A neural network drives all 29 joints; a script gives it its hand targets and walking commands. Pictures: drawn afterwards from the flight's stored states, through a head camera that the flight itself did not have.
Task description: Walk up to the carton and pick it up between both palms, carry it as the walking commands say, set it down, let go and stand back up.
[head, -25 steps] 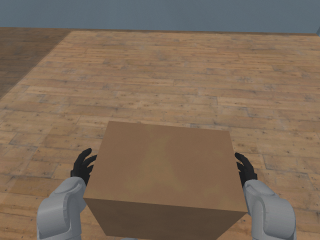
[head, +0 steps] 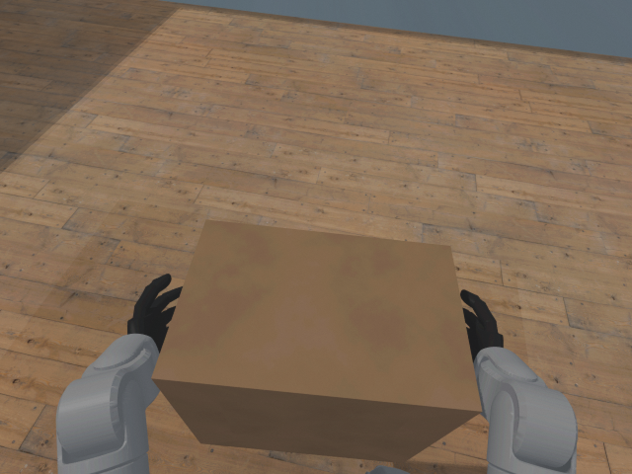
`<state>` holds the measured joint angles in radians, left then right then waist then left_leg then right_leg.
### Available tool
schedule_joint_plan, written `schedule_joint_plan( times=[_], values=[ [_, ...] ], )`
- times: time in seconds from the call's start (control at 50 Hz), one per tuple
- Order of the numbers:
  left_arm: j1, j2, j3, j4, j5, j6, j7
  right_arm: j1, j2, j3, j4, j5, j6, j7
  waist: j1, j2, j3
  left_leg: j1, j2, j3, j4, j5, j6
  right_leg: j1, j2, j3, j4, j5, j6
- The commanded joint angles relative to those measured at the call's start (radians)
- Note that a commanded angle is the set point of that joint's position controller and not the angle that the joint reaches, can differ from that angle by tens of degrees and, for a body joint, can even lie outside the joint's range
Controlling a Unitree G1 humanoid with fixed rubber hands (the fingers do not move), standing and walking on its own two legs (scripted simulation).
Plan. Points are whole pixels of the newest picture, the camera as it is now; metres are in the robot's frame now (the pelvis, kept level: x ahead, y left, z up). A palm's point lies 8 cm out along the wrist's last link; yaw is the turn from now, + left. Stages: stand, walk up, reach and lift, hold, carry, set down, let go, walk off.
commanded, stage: carry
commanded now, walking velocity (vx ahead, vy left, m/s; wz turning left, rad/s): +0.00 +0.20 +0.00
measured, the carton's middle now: (314, 353) +0.27 +0.02 +0.00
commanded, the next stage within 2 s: none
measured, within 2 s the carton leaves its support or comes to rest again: neither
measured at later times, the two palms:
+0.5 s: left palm out of the picture +0.23 +0.36 +0.07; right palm (345, 362) +0.23 -0.01 +0.06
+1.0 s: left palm out of the picture +0.19 +0.47 +0.08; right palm (231, 405) +0.18 +0.10 +0.07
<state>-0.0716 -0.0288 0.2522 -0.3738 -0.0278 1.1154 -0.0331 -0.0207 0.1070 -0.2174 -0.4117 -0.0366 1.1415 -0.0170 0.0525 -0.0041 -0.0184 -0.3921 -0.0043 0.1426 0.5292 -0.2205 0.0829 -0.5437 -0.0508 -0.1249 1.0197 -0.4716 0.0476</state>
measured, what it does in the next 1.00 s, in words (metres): steps to the left: right foot, then left foot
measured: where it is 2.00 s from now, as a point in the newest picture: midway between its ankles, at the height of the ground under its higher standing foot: outside the picture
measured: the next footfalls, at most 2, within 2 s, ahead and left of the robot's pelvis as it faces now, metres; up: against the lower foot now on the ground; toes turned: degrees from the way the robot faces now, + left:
right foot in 0.10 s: +0.03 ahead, -0.06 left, +0.00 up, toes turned -10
left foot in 0.44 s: +0.04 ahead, +0.29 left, +0.00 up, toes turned +7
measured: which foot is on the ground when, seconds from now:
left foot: down 0.00-0.10, up 0.12-0.42, down 0.44-0.76, up 0.78-1.00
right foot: up 0.00-0.08, down 0.10-0.44, up 0.46-0.72, down 0.74-1.00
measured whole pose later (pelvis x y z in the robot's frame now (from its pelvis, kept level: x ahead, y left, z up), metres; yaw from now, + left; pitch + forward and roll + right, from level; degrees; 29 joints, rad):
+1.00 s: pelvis -0.06 +0.30 +0.01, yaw +1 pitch +3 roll +4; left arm -0.03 -0.09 0.24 -0.43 0.02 1.11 -0.04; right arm -0.04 0.02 -0.20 -0.42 0.02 1.17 -0.01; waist -0.04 -0.02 -0.03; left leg -0.50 0.05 0.02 0.82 -0.33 -0.05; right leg -0.33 -0.20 -0.13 0.53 -0.24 0.05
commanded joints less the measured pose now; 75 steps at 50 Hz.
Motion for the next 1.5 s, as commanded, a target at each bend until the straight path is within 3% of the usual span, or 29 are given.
schedule_joint_plan(
  times=[0.0,0.04,0.06,0.08,0.1,0.12,0.18,0.24,0.36,0.4,0.44,0.46,0.58,0.68,0.7,0.74,0.78,0.84,1.02,1.06,1.08,1.1,1.12,1.18,1.34,1.38,1.4,1.44,1.48],
  values=[
    [-0.415,-0.788,-0.859,-0.186,-0.289,0.001,-0.19,-0.47,0.693,0.819,-0.206,0.29,-0.037,0.18,-0.051,0.125,-0.452,0.289,0.256,-0.208,-0.109,0.346,0.105,0.157,0.0,-0.001,-0.278,0.053,-0.044],
    [-0.362,-0.777,-0.835,-0.146,-0.271,0.002,-0.199,-0.466,0.676,0.845,-0.187,0.287,-0.032,0.176,-0.03,0.031,-0.433,0.172,0.207,-0.151,-0.017,0.448,0.044,0.378,-0.051,0.019,-0.608,0.302,-0.066],
    [-0.322,-0.777,-0.82,-0.11,-0.26,0.003,-0.205,-0.492,0.666,0.859,-0.195,0.288,-0.031,0.174,-0.02,-0.071,-0.415,0.007,0.165,-0.135,0.06,0.36,-0.009,0.536,-0.169,0.151,-0.675,0.422,-0.083],
    [-0.288,-0.762,-0.807,-0.084,-0.247,0.001,-0.208,-0.504,0.654,0.877,-0.205,0.291,-0.026,0.176,-0.027,-0.308,-0.404,-0.213,0.085,-0.101,0.207,-0.093,-0.06,0.667,-0.431,0.44,-0.667,0.8,-0.161],
    [-0.287,-0.764,-0.796,-0.071,-0.234,0.0,-0.206,-0.541,0.66,0.883,-0.195,0.3,-0.021,0.184,-0.035,-0.325,-0.352,-0.324,0.061,-0.145,0.414,-0.28,-0.078,0.648,-0.53,0.505,-0.641,0.929,-0.238],
    [-0.275,-0.768,-0.793,-0.066,-0.226,-0.005,-0.208,-0.604,0.671,0.889,-0.235,0.331,-0.021,0.195,-0.022,-0.263,-0.309,-0.351,0.071,-0.237,0.524,-0.253,-0.076,0.603,-0.525,0.439,-0.622,0.941,-0.287],
    [-0.37,-0.766,-0.807,-0.115,-0.239,-0.005,-0.198,-0.61,0.693,0.861,-0.174,0.35,-0.021,0.216,-0.04,-0.126,-0.265,-0.25,0.065,-0.19,0.456,-0.133,-0.111,0.455,-0.339,0.204,-0.628,0.745,-0.171],
    [-0.431,-0.735,-0.821,-0.212,-0.253,-0.002,-0.186,-0.58,0.715,0.861,-0.157,0.36,-0.023,0.215,-0.043,-0.171,-0.286,-0.125,0.024,-0.078,0.336,-0.091,-0.136,0.382,-0.284,0.07,-0.613,0.727,-0.114],
    [-0.352,-0.698,-0.797,-0.175,-0.208,0.034,-0.167,-0.547,0.693,0.835,-0.144,0.355,0.003,0.203,-0.04,-0.23,-0.321,0.083,-0.016,0.038,-0.02,-0.02,-0.153,0.348,-0.26,0.041,-0.525,0.56,-0.047],
    [-0.348,-0.703,-0.801,-0.145,-0.203,0.042,-0.171,-0.527,0.691,0.811,-0.107,0.336,0.009,0.204,-0.048,-0.077,-0.381,0.243,0.089,-0.06,-0.155,0.122,-0.117,0.284,-0.189,-0.001,-0.371,0.461,0.006],
    [-0.358,-0.717,-0.818,-0.122,-0.203,0.046,-0.174,-0.516,0.676,0.78,-0.098,0.319,0.008,0.211,-0.057,0.318,-0.362,0.388,0.374,-0.37,-0.146,0.67,0.021,-0.032,-0.036,-0.029,-0.046,-0.164,0.049],
    [-0.365,-0.742,-0.83,-0.099,-0.215,0.045,-0.175,-0.523,0.684,0.781,-0.097,0.321,0.006,0.213,-0.058,0.249,-0.36,0.362,0.367,-0.268,-0.091,0.72,0.082,-0.032,-0.044,0.024,0.067,-0.215,0.029],
    [-0.538,-0.85,-0.883,-0.157,-0.323,0.012,-0.201,-0.57,0.706,0.767,-0.19,0.305,-0.035,0.193,-0.059,0.235,-0.359,0.274,0.241,-0.154,-0.131,0.259,0.076,-0.016,-0.019,-0.003,0.014,-0.023,-0.01],
    [-0.436,-0.789,-0.849,-0.182,-0.301,0.009,-0.201,-0.486,0.693,0.827,-0.195,0.291,-0.028,0.177,-0.036,0.094,-0.415,0.153,0.22,-0.153,-0.116,0.158,0.045,0.32,-0.023,-0.017,-0.478,0.173,-0.071],
    [-0.416,-0.78,-0.838,-0.17,-0.296,0.008,-0.205,-0.483,0.688,0.84,-0.187,0.288,-0.026,0.173,-0.027,-0.004,-0.398,0.058,0.185,-0.125,-0.028,0.18,0.01,0.449,-0.087,0.06,-0.649,0.261,-0.085],
    [-0.347,-0.767,-0.81,-0.114,-0.27,0.007,-0.212,-0.521,0.667,0.871,-0.204,0.289,-0.021,0.171,-0.035,-0.352,-0.345,-0.326,0.063,-0.093,0.308,-0.253,-0.076,0.635,-0.512,0.535,-0.71,0.655,-0.204],
    [-0.302,-0.775,-0.799,-0.079,-0.248,0.002,-0.216,-0.623,0.677,0.885,-0.257,0.325,-0.02,0.182,-0.028,-0.238,-0.276,-0.372,0.082,-0.255,0.541,-0.215,-0.077,0.567,-0.522,0.434,-0.659,0.799,-0.277],
    [-0.375,-0.777,-0.81,-0.137,-0.255,0.001,-0.2,-0.594,0.697,0.857,-0.195,0.344,-0.022,0.205,-0.04,-0.117,-0.3,-0.231,0.059,-0.173,0.46,-0.113,-0.117,0.469,-0.332,0.162,-0.618,0.776,-0.164],
    [-0.337,-0.684,-0.793,-0.184,-0.2,0.036,-0.165,-0.529,0.69,0.84,-0.148,0.357,0.009,0.201,-0.043,-0.239,-0.333,0.092,-0.017,0.028,-0.042,-0.035,-0.151,0.369,-0.263,0.033,-0.512,0.565,-0.045],
    [-0.33,-0.69,-0.798,-0.144,-0.192,0.045,-0.167,-0.522,0.686,0.814,-0.116,0.34,0.015,0.203,-0.051,-0.044,-0.381,0.251,0.111,-0.093,-0.166,0.138,-0.108,0.277,-0.187,-0.001,-0.353,0.426,0.007],
    [-0.337,-0.696,-0.806,-0.141,-0.189,0.047,-0.168,-0.519,0.67,0.804,-0.106,0.331,0.012,0.208,-0.054,0.215,-0.376,0.345,0.309,-0.323,-0.16,0.508,-0.035,0.083,-0.095,-0.033,-0.178,0.116,0.045],
    [-0.329,-0.71,-0.811,-0.109,-0.186,0.05,-0.17,-0.508,0.674,0.786,-0.101,0.325,0.013,0.211,-0.055,0.314,-0.336,0.357,0.375,-0.371,-0.141,0.677,0.042,-0.03,-0.032,-0.019,-0.001,-0.216,0.041],
    [-0.374,-0.744,-0.836,-0.111,-0.214,0.05,-0.173,-0.53,0.682,0.788,-0.106,0.325,0.006,0.215,-0.06,0.27,-0.327,0.312,0.349,-0.256,-0.102,0.685,0.092,-0.025,-0.044,0.021,0.058,-0.216,0.022],
    [-0.501,-0.819,-0.873,-0.125,-0.294,0.031,-0.198,-0.578,0.686,0.765,-0.146,0.312,-0.017,0.205,-0.063,0.263,-0.295,0.242,0.24,-0.168,-0.1,0.518,0.068,-0.039,-0.03,0.014,0.09,-0.075,-0.001],
    [-0.426,-0.784,-0.848,-0.187,-0.301,0.012,-0.197,-0.481,0.683,0.82,-0.207,0.292,-0.025,0.173,-0.034,0.091,-0.426,0.213,0.221,-0.166,-0.073,0.349,0.062,0.314,-0.025,-0.006,-0.506,0.19,-0.075],
    [-0.361,-0.774,-0.826,-0.142,-0.285,0.011,-0.208,-0.493,0.665,0.846,-0.21,0.285,-0.023,0.166,-0.015,-0.159,-0.394,-0.109,0.126,-0.118,0.112,0.169,-0.034,0.619,-0.283,0.283,-0.7,0.545,-0.125],
    [-0.337,-0.767,-0.814,-0.116,-0.273,0.01,-0.209,-0.511,0.659,0.859,-0.215,0.288,-0.018,0.167,-0.034,-0.346,-0.372,-0.291,0.063,-0.101,0.304,-0.257,-0.069,0.685,-0.504,0.51,-0.66,0.882,-0.216],
    [-0.304,-0.773,-0.802,-0.091,-0.255,0.003,-0.215,-0.618,0.672,0.878,-0.27,0.328,-0.018,0.18,-0.029,-0.263,-0.295,-0.355,0.089,-0.251,0.512,-0.234,-0.07,0.616,-0.522,0.426,-0.624,0.949,-0.285],
    [-0.354,-0.776,-0.821,-0.122,-0.264,0.001,-0.206,-0.615,0.681,0.862,-0.234,0.341,-0.019,0.195,-0.038,-0.163,-0.283,-0.268,0.084,-0.2,0.451,-0.161,-0.098,0.53,-0.377,0.237,-0.618,0.846,-0.205]
  ],
)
